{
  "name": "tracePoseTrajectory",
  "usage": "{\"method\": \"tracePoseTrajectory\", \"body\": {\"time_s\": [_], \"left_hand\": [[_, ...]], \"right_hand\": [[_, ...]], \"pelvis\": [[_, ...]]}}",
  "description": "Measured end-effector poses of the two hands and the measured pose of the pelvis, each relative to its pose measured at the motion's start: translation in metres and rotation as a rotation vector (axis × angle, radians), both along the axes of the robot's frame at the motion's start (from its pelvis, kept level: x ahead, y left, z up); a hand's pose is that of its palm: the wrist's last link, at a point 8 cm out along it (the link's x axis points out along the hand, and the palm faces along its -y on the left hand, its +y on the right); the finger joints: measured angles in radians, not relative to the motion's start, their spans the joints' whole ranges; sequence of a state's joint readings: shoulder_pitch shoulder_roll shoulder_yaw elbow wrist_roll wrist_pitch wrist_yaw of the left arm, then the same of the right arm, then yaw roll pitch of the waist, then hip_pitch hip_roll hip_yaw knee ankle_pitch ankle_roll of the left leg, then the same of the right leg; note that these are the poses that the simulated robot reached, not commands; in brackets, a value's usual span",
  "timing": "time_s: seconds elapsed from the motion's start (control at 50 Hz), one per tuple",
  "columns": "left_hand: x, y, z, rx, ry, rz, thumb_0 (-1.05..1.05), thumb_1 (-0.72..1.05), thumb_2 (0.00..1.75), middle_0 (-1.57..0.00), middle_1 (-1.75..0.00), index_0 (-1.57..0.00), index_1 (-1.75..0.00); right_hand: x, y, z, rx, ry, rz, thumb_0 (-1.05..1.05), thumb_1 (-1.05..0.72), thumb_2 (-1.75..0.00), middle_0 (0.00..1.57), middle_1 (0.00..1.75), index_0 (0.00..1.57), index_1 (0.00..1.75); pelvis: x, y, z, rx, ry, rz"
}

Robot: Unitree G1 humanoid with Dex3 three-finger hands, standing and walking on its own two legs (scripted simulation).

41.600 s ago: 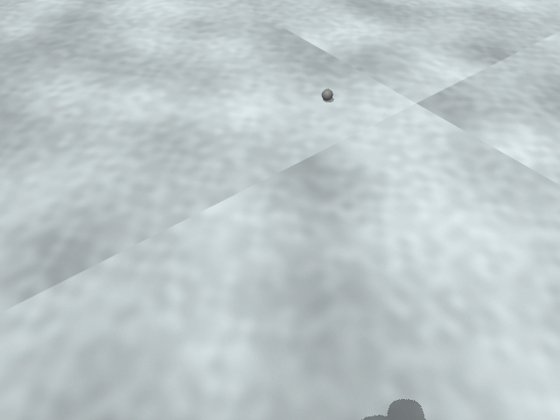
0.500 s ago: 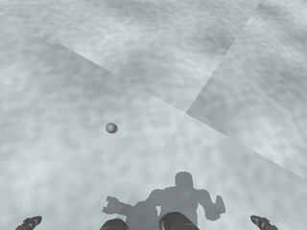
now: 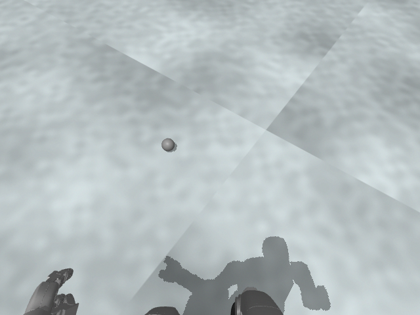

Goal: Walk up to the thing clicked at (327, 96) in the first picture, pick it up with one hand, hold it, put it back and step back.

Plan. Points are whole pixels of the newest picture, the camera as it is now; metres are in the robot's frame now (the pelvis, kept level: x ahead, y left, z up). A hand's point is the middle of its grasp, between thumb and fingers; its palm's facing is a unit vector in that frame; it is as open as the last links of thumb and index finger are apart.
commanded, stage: step back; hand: left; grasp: from above
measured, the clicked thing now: (168, 144) +0.97 +0.23 -0.71
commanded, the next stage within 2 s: stand in 1.40 s
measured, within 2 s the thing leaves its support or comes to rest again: neither
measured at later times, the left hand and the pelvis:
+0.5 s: hand out of the picture -0.08 +0.24 -0.12, palm faces -0.01 -0.90 -0.43, open 7.3 cm; pelvis -0.14 -0.03 +0.01, yaw -1 degrees
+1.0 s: hand out of the picture -0.07 +0.23 -0.12, palm faces +0.04 -0.92 -0.39, open 7.3 cm; pelvis -0.12 -0.04 +0.02, yaw +1 degrees
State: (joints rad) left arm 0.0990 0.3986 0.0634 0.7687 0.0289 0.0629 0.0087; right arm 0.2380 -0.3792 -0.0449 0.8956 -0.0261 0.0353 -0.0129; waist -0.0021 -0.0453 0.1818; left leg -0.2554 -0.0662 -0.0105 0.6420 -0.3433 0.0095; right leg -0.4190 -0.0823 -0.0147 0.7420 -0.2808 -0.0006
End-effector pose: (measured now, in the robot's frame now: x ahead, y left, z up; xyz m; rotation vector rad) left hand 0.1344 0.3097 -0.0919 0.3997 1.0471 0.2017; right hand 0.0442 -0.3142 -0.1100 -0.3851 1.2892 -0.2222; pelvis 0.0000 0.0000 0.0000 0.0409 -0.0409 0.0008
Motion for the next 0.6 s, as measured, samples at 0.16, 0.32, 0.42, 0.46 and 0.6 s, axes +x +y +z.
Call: {"method": "tracePoseTrajectory", "body": {"time_s": [0.16,0.32,0.42,0.46,0.6], "left_hand": [[-0.058,-0.012,-0.001,-0.035,0.037,0.019,0.00,0.91,0.90,-0.20,-0.30,-0.21,-0.30],[-0.150,-0.034,-0.008,-0.003,0.119,0.006,0.00,0.91,0.90,-0.20,-0.30,-0.21,-0.30],[-0.202,-0.038,0.004,0.005,0.151,0.052,0.00,0.91,0.90,-0.21,-0.30,-0.21,-0.30],[-0.214,-0.035,0.008,0.011,0.143,0.068,0.00,0.90,0.90,-0.21,-0.30,-0.21,-0.30],[-0.246,-0.010,0.008,0.018,0.123,0.123,0.00,0.90,0.90,-0.21,-0.30,-0.21,-0.30]], "right_hand": [[-0.030,-0.001,0.017,0.003,-0.073,0.026,0.01,-0.90,-0.90,0.20,0.30,0.21,0.30],[-0.049,-0.035,0.008,0.006,-0.202,0.016,0.01,-0.90,-0.90,0.20,0.30,0.21,0.30],[-0.083,-0.040,0.008,0.032,-0.166,-0.004,0.01,-0.90,-0.90,0.20,0.30,0.20,0.30],[-0.099,-0.040,0.005,0.036,-0.132,0.007,0.01,-0.90,-0.90,0.20,0.30,0.20,0.30],[-0.136,-0.025,0.000,0.045,-0.018,0.044,0.01,-0.90,-0.90,0.20,0.30,0.20,0.30]], "pelvis": [[-0.053,-0.010,0.010,-0.047,0.009,-0.018],[-0.109,-0.032,-0.001,-0.076,-0.005,-0.061],[-0.128,-0.037,0.009,-0.026,-0.005,-0.053],[-0.135,-0.036,0.010,-0.022,-0.002,-0.037],[-0.150,-0.026,0.009,-0.017,0.000,0.032]]}}
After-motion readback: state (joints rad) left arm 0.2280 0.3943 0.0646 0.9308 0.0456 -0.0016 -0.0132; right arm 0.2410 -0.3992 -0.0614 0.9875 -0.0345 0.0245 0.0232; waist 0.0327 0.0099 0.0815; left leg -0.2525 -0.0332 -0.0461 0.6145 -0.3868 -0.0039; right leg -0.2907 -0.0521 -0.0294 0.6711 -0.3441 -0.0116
